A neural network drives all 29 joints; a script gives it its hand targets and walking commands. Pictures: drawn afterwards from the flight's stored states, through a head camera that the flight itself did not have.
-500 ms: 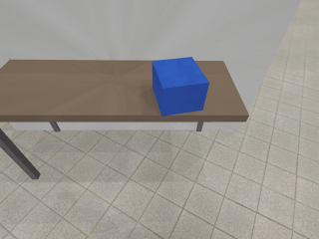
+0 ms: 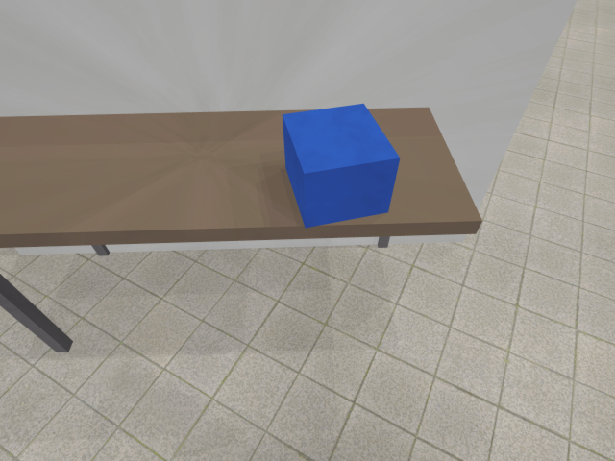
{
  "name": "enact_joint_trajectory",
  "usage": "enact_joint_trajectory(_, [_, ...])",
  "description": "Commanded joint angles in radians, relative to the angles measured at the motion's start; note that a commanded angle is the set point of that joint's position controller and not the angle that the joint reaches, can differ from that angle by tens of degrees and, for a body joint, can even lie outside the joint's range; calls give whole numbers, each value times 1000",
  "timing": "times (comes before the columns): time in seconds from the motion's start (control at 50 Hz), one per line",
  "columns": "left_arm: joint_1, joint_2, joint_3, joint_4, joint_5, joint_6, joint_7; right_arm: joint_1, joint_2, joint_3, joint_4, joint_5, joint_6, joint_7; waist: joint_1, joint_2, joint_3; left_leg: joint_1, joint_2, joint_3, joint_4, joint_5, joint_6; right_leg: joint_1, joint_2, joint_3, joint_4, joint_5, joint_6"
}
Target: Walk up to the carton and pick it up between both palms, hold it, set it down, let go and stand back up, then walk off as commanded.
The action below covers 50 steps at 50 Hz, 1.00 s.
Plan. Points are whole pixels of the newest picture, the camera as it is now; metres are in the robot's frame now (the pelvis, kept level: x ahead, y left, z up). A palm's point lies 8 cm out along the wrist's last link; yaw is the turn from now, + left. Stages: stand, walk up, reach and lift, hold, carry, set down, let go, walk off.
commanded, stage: walk up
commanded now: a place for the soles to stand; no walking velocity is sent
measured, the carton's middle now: (335, 163) +0.73 -0.02 -0.04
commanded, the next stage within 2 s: none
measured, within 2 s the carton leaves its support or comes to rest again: neither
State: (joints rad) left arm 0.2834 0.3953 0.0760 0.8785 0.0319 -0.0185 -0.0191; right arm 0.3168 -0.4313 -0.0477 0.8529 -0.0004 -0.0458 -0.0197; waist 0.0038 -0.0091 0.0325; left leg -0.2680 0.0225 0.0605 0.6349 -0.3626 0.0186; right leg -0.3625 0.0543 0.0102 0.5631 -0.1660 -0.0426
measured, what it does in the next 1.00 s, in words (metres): steps on the spot: left foot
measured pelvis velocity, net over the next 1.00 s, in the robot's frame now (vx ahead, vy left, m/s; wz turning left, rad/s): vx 0.02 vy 0.01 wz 0.02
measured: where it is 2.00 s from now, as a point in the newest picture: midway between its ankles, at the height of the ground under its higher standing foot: outside the picture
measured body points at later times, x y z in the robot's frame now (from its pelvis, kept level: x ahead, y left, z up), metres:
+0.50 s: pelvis +0.01 +0.01 +0.01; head +0.02 +0.02 +0.45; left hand +0.08 +0.33 -0.11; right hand +0.08 -0.32 -0.10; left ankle +0.00 +0.13 -0.73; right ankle +0.05 -0.09 -0.72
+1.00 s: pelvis +0.02 +0.01 +0.01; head +0.03 +0.01 +0.45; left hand +0.10 +0.33 -0.11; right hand +0.09 -0.32 -0.10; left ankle +0.00 +0.13 -0.73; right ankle +0.05 -0.09 -0.73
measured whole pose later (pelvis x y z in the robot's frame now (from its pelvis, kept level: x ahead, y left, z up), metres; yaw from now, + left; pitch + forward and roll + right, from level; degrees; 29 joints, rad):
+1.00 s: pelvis +0.02 +0.01 +0.01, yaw +1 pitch +0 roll +0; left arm 0.22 0.39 0.08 0.88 0.03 0.01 -0.04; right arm 0.30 -0.42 -0.01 0.86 0.00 -0.06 -0.02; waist 0.00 -0.01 0.01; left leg -0.25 0.02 0.03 0.56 -0.32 0.01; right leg -0.33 0.04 0.01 0.55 -0.24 -0.03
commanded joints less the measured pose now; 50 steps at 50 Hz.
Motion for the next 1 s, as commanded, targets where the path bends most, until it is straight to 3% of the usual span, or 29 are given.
enact_joint_trajectory(0.0, [-56, 256, 27, -50, 5, -27, 26, -47, -147, -27, -36, -20, 8, -13, 7, -77, -19, -159, 21, -107, 118, -262, 35, 160, -360, 472, -257, -126, -167])
enact_joint_trajectory(0.04, [-63, 214, 15, -53, 2, -12, 16, -57, -153, -27, 5, -22, 9, -2, 10, -107, 31, -150, 13, -76, 42, -193, 16, 145, -242, 381, -312, -284, -112])
enact_joint_trajectory(0.06, [-78, 209, 18, -73, 3, -5, 15, -25, -139, -21, 14, -17, 3, -4, 0, -209, 53, -164, 4, -63, 23, -121, 17, 148, -220, 312, -300, -207, -86])
enact_joint_trajectory(0.08, [-63, 192, 15, -42, 4, -7, 14, -16, -150, -22, 40, -20, 7, -4, 5, -175, 7, -166, -5, -62, 70, -84, 15, 205, -209, 327, -324, -192, -39])
enact_joint_trajectory(0.1, [-82, 211, 21, -65, 9, -7, 12, 11, -149, -20, 31, -16, 7, -9, 1, -214, -10, -163, 4, -56, 42, -80, 7, 251, -229, 315, -292, -124, -62])
enact_joint_trajectory(0.12, [-62, 210, 25, -51, 3, -5, 13, -4, -180, -23, 43, -22, 11, -11, 15, -158, -19, -174, -6, -64, 74, -105, 9, 231, -241, 361, -297, -147, -55])
enact_joint_trajectory(0.14, [-50, 215, 33, -51, -1, -5, 16, -14, -179, -34, 42, -29, 20, -7, 17, -156, -7, -203, -5, -72, 107, -82, 9, 275, -225, 343, -291, -130, -11])
enact_joint_trajectory(0.18, [-72, 217, 27, -56, -2, -4, 15, -46, -160, -20, 30, -21, 9, -13, 22, -175, -43, -143, 11, -56, 10, -81, 1, 245, -223, 320, -291, -116, -72])
enact_joint_trajectory(0.2, [-80, 220, 27, -56, 4, 0, 15, -16, -157, -19, 46, -23, 5, -13, 14, -115, -38, -79, -10, -44, 0, -81, 3, 169, -244, 349, -289, -121, -71])
enact_joint_trajectory(0.22, [-106, 206, 26, -69, 3, 9, 9, 0, -140, -17, 46, -17, 1, -16, -2, -137, -27, -85, 6, -59, -39, -77, 14, 174, -252, 354, -302, -179, -69])
enact_joint_trajectory(0.26, [-157, 207, 10, -79, -10, 19, 5, 7, -145, -16, 65, -13, -18, -16, -34, -70, 11, 27, 15, -40, -249, 43, 17, 71, -220, 276, -222, -156, -88])
enact_joint_trajectory(0.28, [-183, 160, -1, -74, -24, 20, -1, 5, -144, -20, 61, -31, -28, -24, -41, -29, 14, 82, 65, -117, -284, 147, 26, -11, -191, 220, -162, -151, -64])
enact_joint_trajectory(0.32, [-168, 128, -6, -80, -24, 17, -10, -37, -231, -40, 35, -47, -43, -30, -25, 94, -35, 146, 259, -376, -395, 8, 109, -86, -48, 100, 40, -122, 9])
enact_joint_trajectory(0.34, [-142, 139, -6, -66, -20, 22, -12, -47, -232, -38, 16, -43, -47, -29, -16, 101, -28, 103, 311, -436, -410, -25, 144, -61, -47, 73, 55, -189, 33])
enact_joint_trajectory(0.36, [-137, 187, 11, -41, -25, 24, -10, -86, -259, -42, 12, -39, -48, -23, -4, 103, -11, 29, 328, -402, -362, -56, 179, 7, -56, 58, 103, -259, 26])
enact_joint_trajectory(0.4, [-92, 165, 9, -34, -22, 17, -20, -123, -229, -33, -6, -39, -41, -22, 23, 110, -3, 24, 273, -281, -302, 55, 129, 60, -84, 69, -12, -210, 10])
enact_joint_trajectory(0.44, [-138, 149, 1, -29, -18, 12, -22, -122, -187, -25, 7, -38, -45, -23, 5, 35, 16, 33, 181, -188, -229, 224, 71, 78, -102, 96, -108, 8, -2])
enact_joint_trajectory(0.48, [-125, 179, 5, -41, -13, 5, -12, -92, -192, -18, 7, -31, -38, -16, 7, 89, -81, 46, 140, -134, -172, 318, 37, 157, -110, 102, -63, 104, -21])
enact_joint_trajectory(0.56, [-146, 186, 4, -67, -11, 15, -15, -96, -188, -22, 7, -25, -28, -26, 5, -41, -45, 25, 113, -137, -204, 124, 46, 114, -142, 184, -99, 54, -47])
enact_joint_trajectory(0.6, [-149, 180, 1, -48, -19, 25, -20, -118, -217, -30, 11, -28, -34, -27, 7, 25, -3, -10, 147, -185, -253, 94, 56, 93, -122, 157, -111, 2, -26])
enact_joint_trajectory(0.72, [-149, 170, 5, -42, -11, 16, -14, -99, -194, -17, 13, -23, -36, -21, 9, -3, -73, 48, 144, -176, -251, 156, 57, 150, -125, 144, -96, 30, -37])
enact_joint_trajectory(0.74, [-157, 167, 2, -33, -13, 19, -15, -128, -199, -6, 10, -23, -36, -23, 13, 49, -50, 24, 119, -152, -221, 150, 45, 129, -132, 158, -125, 13, -36])
enact_joint_trajectory(0.76, [-172, 169, 7, -47, -5, 15, -18, -100, -191, -12, 0, -32, -34, -25, -1, -19, -35, -6, 117, -162, -203, 164, 53, 138, -127, 146, -105, 37, -39])
enact_joint_trajectory(0.8, [-140, 186, 7, -34, -17, 15, -14, -108, -195, -12, 8, -17, -28, -20, 10, 40, -69, 17, 108, -144, -200, 114, 39, 143, -144, 164, -140, -17, -26])
enact_joint_trajectory(0.82, [-169, 198, 2, -42, -10, 17, -15, -97, -195, -16, 5, -27, -31, -22, 2, -57, -49, -12, 113, -174, -212, 55, 51, 134, -144, 173, -134, -30, -29])
enact_joint_trajectory(0.84, [-150, 179, 4, -40, -8, 18, -13, -95, -189, -14, 2, -21, -32, -17, -2, 19, -43, 7, 115, -157, -230, 58, 48, 123, -140, 163, -121, -23, -38])
enact_joint_trajectory(0.86, [-170, 184, 4, -40, -7, 22, -17, -98, -194, -15, 12, -23, -30, -21, 3, -22, -27, -2, 96, -162, -229, 17, 45, 86, -135, 176, -139, -95, -44])
enact_joint_trajectory(0.9, [-164, 175, 4, -46, -8, 23, -21, -96, -213, -21, 6, -29, -32, -24, 4, 51, -6, -9, 119, -176, -254, 22, 57, 81, -127, 166, -125, -121, -42])
enact_joint_trajectory(0.98, [-164, 182, 9, -45, -1, 17, -19, -104, -213, -28, 6, -25, -27, -21, 2, -15, -40, -13, 106, -156, -189, 44, 58, 107, -129, 182, -148, -80, -36])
